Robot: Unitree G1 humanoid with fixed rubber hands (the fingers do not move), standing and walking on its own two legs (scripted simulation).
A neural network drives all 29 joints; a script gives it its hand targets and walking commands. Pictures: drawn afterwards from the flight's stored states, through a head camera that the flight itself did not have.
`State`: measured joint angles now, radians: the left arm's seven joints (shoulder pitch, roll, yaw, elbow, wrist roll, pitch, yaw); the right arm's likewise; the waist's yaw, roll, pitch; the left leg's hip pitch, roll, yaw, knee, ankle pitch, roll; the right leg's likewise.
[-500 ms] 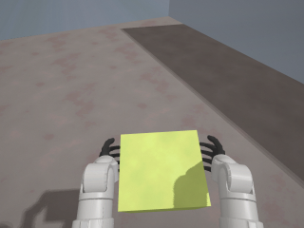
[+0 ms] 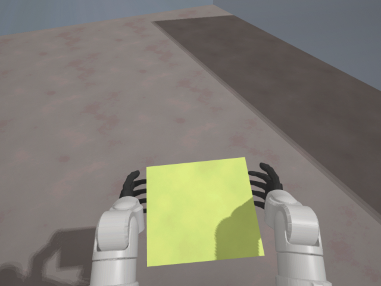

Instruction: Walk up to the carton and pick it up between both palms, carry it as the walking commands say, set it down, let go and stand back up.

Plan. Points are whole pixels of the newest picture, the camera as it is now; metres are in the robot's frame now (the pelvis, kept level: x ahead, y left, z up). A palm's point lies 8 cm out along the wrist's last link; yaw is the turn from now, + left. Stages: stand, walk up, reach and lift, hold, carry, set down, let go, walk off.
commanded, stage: carry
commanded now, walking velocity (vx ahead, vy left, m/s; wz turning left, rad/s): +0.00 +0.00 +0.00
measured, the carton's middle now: (200, 214) +0.30 +0.00 -0.03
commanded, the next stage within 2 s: hold in 1.68 s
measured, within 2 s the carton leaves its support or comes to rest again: neither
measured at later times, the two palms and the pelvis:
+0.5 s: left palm (138, 213) +0.26 +0.13 +0.05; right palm (285, 210) +0.27 -0.16 +0.06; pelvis -0.01 -0.02 +0.00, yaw +0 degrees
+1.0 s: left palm (142, 217) +0.26 +0.12 +0.04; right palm (288, 213) +0.26 -0.17 +0.05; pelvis -0.02 -0.02 +0.00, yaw +0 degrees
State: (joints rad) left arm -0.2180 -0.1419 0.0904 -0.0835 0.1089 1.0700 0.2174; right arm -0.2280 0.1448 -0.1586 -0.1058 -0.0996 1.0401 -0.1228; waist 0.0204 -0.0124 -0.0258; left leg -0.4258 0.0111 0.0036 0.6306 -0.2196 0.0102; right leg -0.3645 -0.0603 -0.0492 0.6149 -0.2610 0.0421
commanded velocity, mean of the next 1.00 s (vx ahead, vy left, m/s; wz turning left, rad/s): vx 0.00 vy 0.00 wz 0.00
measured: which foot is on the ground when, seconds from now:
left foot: down 0.00-1.00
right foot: down 0.00-1.00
